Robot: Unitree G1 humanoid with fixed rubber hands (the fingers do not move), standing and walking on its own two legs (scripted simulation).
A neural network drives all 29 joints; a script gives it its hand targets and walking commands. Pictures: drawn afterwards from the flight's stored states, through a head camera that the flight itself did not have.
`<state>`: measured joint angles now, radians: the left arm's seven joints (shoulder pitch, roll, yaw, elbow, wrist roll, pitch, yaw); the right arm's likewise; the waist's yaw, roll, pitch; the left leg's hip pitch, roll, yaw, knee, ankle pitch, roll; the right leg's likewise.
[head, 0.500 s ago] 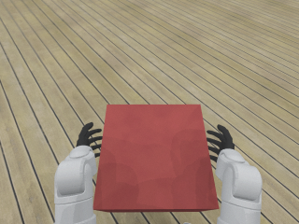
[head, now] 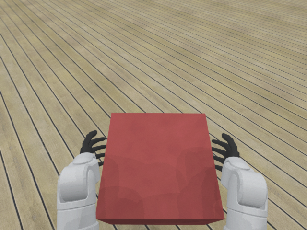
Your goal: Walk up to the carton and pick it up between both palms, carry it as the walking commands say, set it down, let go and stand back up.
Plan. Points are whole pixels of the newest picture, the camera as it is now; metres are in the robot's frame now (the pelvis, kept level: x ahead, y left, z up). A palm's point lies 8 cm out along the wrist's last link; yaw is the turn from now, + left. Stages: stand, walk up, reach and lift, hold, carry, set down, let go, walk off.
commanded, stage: carry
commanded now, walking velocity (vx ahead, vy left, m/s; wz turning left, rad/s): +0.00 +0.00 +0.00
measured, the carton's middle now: (157, 168) +0.29 +0.00 +0.00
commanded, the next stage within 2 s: none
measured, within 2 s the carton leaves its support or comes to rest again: neither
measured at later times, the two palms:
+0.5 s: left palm (115, 167) +0.26 +0.11 +0.06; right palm (260, 194) +0.20 -0.23 +0.07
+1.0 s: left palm (160, 179) +0.23 +0.00 +0.07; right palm out of the picture +0.07 -0.30 +0.06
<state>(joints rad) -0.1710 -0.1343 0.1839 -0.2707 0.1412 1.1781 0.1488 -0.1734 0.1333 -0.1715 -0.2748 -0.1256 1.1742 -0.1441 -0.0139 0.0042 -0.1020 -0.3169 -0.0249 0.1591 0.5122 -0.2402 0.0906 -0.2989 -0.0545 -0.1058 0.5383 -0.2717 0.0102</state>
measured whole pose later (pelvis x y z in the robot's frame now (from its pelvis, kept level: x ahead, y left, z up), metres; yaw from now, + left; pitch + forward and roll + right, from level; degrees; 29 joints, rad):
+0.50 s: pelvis -0.04 -0.01 -0.01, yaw -9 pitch +4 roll +1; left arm -0.21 -0.14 0.19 -0.27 0.13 1.16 0.17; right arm -0.20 0.13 -0.19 -0.26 -0.13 1.15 -0.13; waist -0.01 -0.02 -0.05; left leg -0.49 0.05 0.12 0.84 -0.47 -0.06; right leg -0.47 0.01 -0.02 0.62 -0.21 -0.03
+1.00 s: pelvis -0.09 -0.02 -0.01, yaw -28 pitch +3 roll -1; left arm -0.21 -0.14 0.17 -0.26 0.12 1.16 0.18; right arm -0.18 0.12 -0.20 -0.29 -0.15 1.15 -0.10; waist 0.01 0.03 -0.05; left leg -0.51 0.17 0.12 1.00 -0.59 -0.11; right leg -0.39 -0.01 -0.09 0.64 -0.32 -0.02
